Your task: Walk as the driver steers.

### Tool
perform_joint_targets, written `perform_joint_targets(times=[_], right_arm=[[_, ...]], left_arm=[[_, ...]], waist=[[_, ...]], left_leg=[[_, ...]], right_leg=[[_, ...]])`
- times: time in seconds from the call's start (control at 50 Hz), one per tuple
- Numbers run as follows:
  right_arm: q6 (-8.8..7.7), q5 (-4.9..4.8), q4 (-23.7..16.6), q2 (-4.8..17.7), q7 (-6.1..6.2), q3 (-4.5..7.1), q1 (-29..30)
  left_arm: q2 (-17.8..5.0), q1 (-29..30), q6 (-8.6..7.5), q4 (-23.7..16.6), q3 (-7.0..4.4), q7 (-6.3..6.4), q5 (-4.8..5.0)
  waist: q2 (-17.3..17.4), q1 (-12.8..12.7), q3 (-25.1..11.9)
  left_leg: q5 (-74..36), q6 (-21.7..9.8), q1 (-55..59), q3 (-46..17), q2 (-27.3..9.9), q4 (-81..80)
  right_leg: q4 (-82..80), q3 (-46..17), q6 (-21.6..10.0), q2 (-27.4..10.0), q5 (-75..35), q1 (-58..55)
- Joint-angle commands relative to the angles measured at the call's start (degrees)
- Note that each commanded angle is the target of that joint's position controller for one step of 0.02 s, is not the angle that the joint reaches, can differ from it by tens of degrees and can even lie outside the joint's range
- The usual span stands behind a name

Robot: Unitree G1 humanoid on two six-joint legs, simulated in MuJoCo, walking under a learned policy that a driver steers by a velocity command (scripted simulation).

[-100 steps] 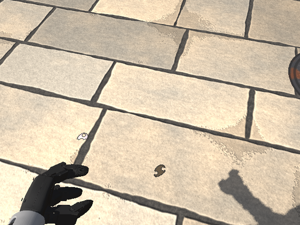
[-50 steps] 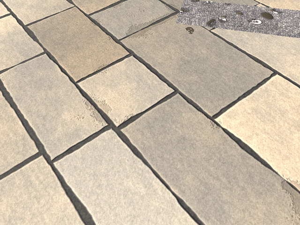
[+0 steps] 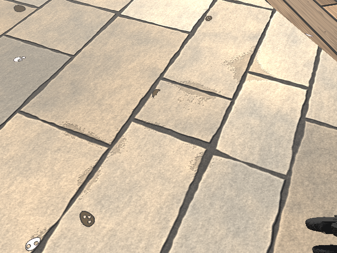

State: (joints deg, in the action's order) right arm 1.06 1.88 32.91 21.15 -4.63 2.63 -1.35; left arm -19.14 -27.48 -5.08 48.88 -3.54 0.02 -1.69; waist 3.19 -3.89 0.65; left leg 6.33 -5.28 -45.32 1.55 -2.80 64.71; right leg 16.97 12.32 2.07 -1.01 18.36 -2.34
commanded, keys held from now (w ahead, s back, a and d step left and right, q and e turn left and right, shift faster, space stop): w+q+shift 0.12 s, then w+shift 0.50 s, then w+e+shift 0.38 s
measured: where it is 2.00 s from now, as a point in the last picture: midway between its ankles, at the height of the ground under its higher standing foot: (178, 47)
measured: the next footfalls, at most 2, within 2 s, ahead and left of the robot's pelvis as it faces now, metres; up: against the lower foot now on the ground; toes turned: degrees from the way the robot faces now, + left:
left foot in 0.18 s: +0.33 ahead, +0.05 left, +0.00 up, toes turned +13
right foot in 0.60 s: +0.81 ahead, +0.03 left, +0.00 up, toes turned +17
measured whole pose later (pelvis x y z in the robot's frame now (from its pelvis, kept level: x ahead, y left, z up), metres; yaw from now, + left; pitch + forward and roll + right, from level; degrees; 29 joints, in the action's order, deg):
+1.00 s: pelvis +0.93 +0.18 -0.01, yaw +6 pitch +3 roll -1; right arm -5.2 2.1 34.8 14.7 -2.1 -2.6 3.5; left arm -17.1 -31.3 -4.1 50.1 -4.6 -1.5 0.1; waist -0.4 -8.1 0.0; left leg 3.9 0.5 -31.6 -3.0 -3.5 30.0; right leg 18.6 -10.2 -2.3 3.4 24.1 -4.2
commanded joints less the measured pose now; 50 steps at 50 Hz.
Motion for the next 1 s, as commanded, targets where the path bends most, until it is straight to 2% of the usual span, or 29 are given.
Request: perform_joint_targets(times=[0.02, 0.06, 0.1, 0.14, 0.16, 0.18, 0.2, 0.22, 0.24, 0.26, 0.28, 0.32, 0.36, 0.4, 0.44, 0.48, 0.54, 0.58, 0.6, 0.62, 0.64, 0.66, 0.7, 0.76, 0.82, 0.88, 0.94, 0.98, 1.0], right_arm=[[-0.24, -0.31, -4.3, -0.3, -1.16, -1.14, 4.4], [-0.56, -0.11, -5.0, -1.1, -1.33, -1.60, 6.7], [-0.87, -0.18, -3.1, 0.6, -0.50, -0.86, 2.5], [-1.33, -0.24, 2.4, 4.2, 0.70, 1.26, -16.5], [-1.53, -0.21, 6.7, 6.3, 2.05, 3.02, -27.3], [-1.01, -1.00, 7.0, 10.6, 3.45, 4.38, -22.2], [-0.49, 0.39, 3.3, 15.2, 3.69, 4.98, -19.5], [-0.33, 0.20, 3.8, 11.9, 4.81, 4.90, -22.3], [-1.08, -0.07, 5.8, 9.5, 5.40, 4.35, -20.5], [-2.29, -0.07, 6.9, 7.5, 5.56, 3.70, -19.2], [-3.41, -0.09, 7.1, 5.6, 5.80, 2.88, -17.2], [-5.30, -0.83, 8.6, 2.6, 5.55, 1.51, -17.7], [-6.43, -1.24, 9.8, 2.5, 5.10, 1.47, -19.0], [-7.11, -1.60, 10.8, 2.6, 4.37, 1.60, -20.8], [-7.71, -2.37, 11.7, 2.6, 3.88, 1.66, -22.5], [-8.29, -2.86, 13.2, 3.5, 3.87, 1.69, -24.7], [-8.00, -1.85, 15.0, 6.4, 4.50, 2.02, -25.7], [-6.85, 0.01, 15.9, 8.7, 5.40, 2.45, -25.0], [-6.08, 0.72, 15.6, 9.1, 5.78, 2.57, -21.7], [-6.20, 1.30, 14.6, 4.7, 5.90, 1.46, -20.6], [-7.26, -2.62, 11.7, -2.3, 4.51, -0.12, -27.4], [-7.66, -1.17, 11.8, 1.5, 4.96, -0.24, -22.6], [-8.02, 0.08, 9.2, 1.5, 4.41, -0.87, -13.6], [-6.12, 2.44, 5.5, -2.0, 3.23, -2.15, -10.7], [-5.59, 1.95, 1.0, -1.8, 2.36, -3.28, -4.0], [-5.93, -0.05, 0.0, -2.1, 1.17, -3.92, 2.0], [-5.97, -0.22, 0.1, 0.4, 2.25, -2.86, 3.5], [-6.46, 0.00, 1.7, 2.8, 3.39, -1.42, -2.6], [-6.73, 0.33, 4.3, 4.4, 4.28, -0.31, -12.0]], left_arm=[[-4.2, 6.1, -1.78, -3.7, -0.22, 0.02, -0.09], [-6.3, 4.2, -1.60, -2.9, -0.52, 0.43, -0.23], [-9.4, 2.6, -0.19, -3.1, -1.26, 1.19, -0.15], [-12.6, 6.1, 1.71, -4.7, -2.09, 1.70, -0.46], [-11.8, 7.7, 2.10, -5.5, -2.00, 1.41, -0.69], [-3.9, 6.2, 1.94, -7.6, -0.24, 0.17, -1.48], [-3.9, 3.9, 1.11, -14.0, 0.38, 0.17, 0.43], [-6.6, 10.8, -0.26, -14.4, 0.44, 0.07, 0.23], [-5.8, 11.2, -0.73, -13.6, 0.89, 0.14, 0.81], [-4.8, 12.0, -0.53, -12.7, 1.30, 0.27, 0.12], [-3.7, 10.6, 0.37, -11.9, 1.66, 0.14, -0.83], [-2.0, 9.1, 2.47, -11.4, 2.10, -0.67, -1.76], [-0.5, 15.1, 3.09, -13.0, 2.63, -1.45, -1.60], [0.9, 23.0, 2.53, -16.0, 3.48, -2.00, -0.78], [1.3, 26.9, 2.16, -16.2, 3.69, -2.73, -0.22], [0.9, 29.0, 1.91, -16.3, 3.42, -2.82, 0.74], [-1.8, 28.2, 1.83, -16.1, 2.29, -1.96, 0.17], [-5.4, 16.1, 1.86, -12.9, 0.48, -0.73, 0.29], [-7.0, 3.6, 2.06, -9.1, -0.54, 0.20, 0.26], [-11.1, -7.8, 2.27, -6.7, -1.98, 1.38, -0.70], [-15.7, -6.1, 2.14, -6.0, -3.30, 0.67, -1.29], [-10.7, -0.3, 2.33, -7.0, -2.87, -0.60, -0.49], [-4.7, 4.5, 1.85, -5.5, -1.62, -1.07, 0.34], [-2.7, 3.9, 1.07, -2.2, -0.60, -0.57, 0.43], [-4.9, 5.8, 0.04, -2.8, -1.36, -0.46, 1.04], [-8.0, 6.4, -0.70, -4.1, -2.90, -1.22, 1.82], [-9.2, 3.4, -0.51, -4.0, -3.62, -1.50, 2.42], [-10.3, 2.2, 0.12, -3.7, -3.94, -1.07, 1.82], [-10.8, 3.0, 0.26, -3.9, -4.07, -1.15, 1.55]], waist=[[-5.2, 3.6, 6.5], [-5.3, 4.2, 7.7], [-8.1, 7.1, 2.8], [-10.3, 16.6, -6.7], [-7.3, 20.6, -10.7], [7.9, 12.8, -7.9], [11.4, 9.1, -19.8], [0.2, 12.3, -17.1], [-3.9, 9.2, -7.6], [-8.2, 6.4, -2.6], [-9.7, 3.6, -0.9], [-7.1, 0.9, 0.5], [-6.4, 2.2, 3.9], [-4.3, 4.3, 7.3], [-5.0, 6.1, 6.7], [-4.1, 7.6, 6.0], [-1.5, 6.3, 2.1], [2.2, -0.4, -5.6], [1.7, -7.5, -10.1], [-2.7, -11.4, -16.0], [-26.4, -3.2, -24.2], [-14.8, -3.9, -18.6], [-1.3, -0.7, -4.9], [-3.3, 4.9, 2.1], [-5.9, 6.1, 6.8], [-5.4, 4.3, 5.4], [-5.2, 2.4, 3.5], [-5.0, 5.3, -2.3], [-3.5, 10.1, -8.1]], left_leg=[[-5.5, -1.8, 4.0, 3.5, -0.2, -9.8], [-3.9, -4.2, 9.0, 8.2, 2.2, -17.4], [0.3, -5.9, 16.1, 10.9, 6.7, -19.8], [5.8, -8.7, 37.1, 7.3, 9.7, -21.3], [6.5, -10.5, 53.6, 1.9, 9.2, -27.2], [7.8, -11.8, 60.3, -14.2, -1.2, -29.5], [12.3, -22.4, 74.4, -45.6, -13.2, -40.8], [17.0, -20.2, 70.2, -47.0, -13.3, -48.5], [14.3, -18.2, 60.3, -41.4, -12.6, -50.1], [8.9, -16.1, 50.3, -35.9, -10.3, -50.3], [5.1, -14.5, 42.6, -30.6, -7.7, -50.7], [0.2, -14.4, 34.0, -25.1, -5.2, -52.6], [1.4, -13.3, 31.6, -19.8, -2.3, -57.0], [-8.0, -11.4, 29.8, -14.9, 0.0, -58.7], [-13.9, -9.1, 30.5, -11.3, 1.6, -61.2], [-22.1, -7.4, 35.4, -11.2, -0.8, -63.2], [-47.2, -5.3, 48.5, -9.1, -3.0, -55.2], [-61.3, -3.7, 52.0, -8.8, -4.9, -38.2], [-57.0, -3.2, 46.3, -7.1, -3.7, -23.0], [-38.1, -3.1, 34.3, -5.3, 0.0, -0.9], [14.6, 0.7, 12.9, -6.4, 12.9, 22.2], [15.7, -1.0, 3.7, -9.9, 9.4, 25.0], [10.2, -0.6, 2.7, -8.0, 2.2, 16.9], [13.3, 2.4, 6.7, -7.3, -1.2, 7.2], [6.8, 5.6, 9.3, -4.9, -3.9, -9.6], [-7.9, 7.2, 27.3, -1.1, -0.4, -26.1], [-9.8, 6.7, 27.4, -1.8, 0.4, -32.0], [-0.8, 5.6, 34.7, -1.4, 2.8, -34.6], [2.9, 5.0, 45.6, -0.7, 2.9, -34.3]], right_leg=[[-11.5, 0.6, -3.5, -10.3, -26.8, 6.5], [-7.9, 4.0, -2.4, -11.5, -50.8, 3.6], [1.5, 4.5, -2.1, -12.6, -74.0, -2.2], [24.8, 2.4, -3.9, -15.3, -81.9, 2.1], [43.3, 2.0, -3.9, -13.2, -65.6, 13.0], [64.4, 1.7, -2.7, -2.5, 1.8, 30.2], [79.0, -10.5, -1.1, 2.4, 10.6, 47.8], [76.5, -15.3, -1.5, -0.7, 3.1, 52.1], [71.0, -14.9, -1.9, -3.4, 0.2, 51.3], [65.6, -14.7, -1.9, -5.7, -0.3, 47.2], [61.9, -15.1, -1.8, -6.9, 0.1, 42.0], [55.2, -15.1, -0.7, -8.3, 3.0, 37.2], [46.9, -13.1, -0.1, -9.3, -1.5, 40.3], [34.2, -11.3, -0.8, -9.0, -12.3, 39.4], [24.5, -8.7, -2.3, -6.1, -23.8, 33.7], [19.0, -7.7, -4.1, -4.1, -31.5, 29.7], [15.0, -6.0, -6.8, 1.0, -24.0, 26.7], [15.9, -7.2, -8.5, 4.3, -13.1, 15.2], [14.5, -7.6, -9.4, 3.3, -9.9, 2.8], [18.1, -17.5, -11.0, -6.3, 4.2, -11.0], [5.6, -55.8, -20.6, -21.1, 16.7, -23.8], [0.0, -61.9, -21.4, -18.8, 16.5, -21.0], [-1.2, -46.4, -19.7, -15.3, 5.7, -4.3], [-5.5, -38.3, -18.4, -9.3, 2.7, 12.4], [-11.7, -32.8, -18.7, -6.6, -0.5, 23.7], [-14.8, -27.7, -15.7, -3.4, -7.9, 31.4], [-9.9, -29.1, -13.4, -5.1, -17.7, 19.4], [3.5, -28.4, -11.4, -4.4, -32.2, 13.2], [17.1, -26.2, -10.0, -1.4, -35.1, 15.4]])
Keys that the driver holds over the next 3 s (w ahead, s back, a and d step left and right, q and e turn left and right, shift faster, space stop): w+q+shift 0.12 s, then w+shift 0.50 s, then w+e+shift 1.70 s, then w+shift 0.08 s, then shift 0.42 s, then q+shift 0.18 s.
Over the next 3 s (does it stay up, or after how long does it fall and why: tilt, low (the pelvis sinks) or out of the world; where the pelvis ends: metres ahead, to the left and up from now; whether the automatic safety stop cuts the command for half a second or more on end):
stays up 2.16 -0.53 0.00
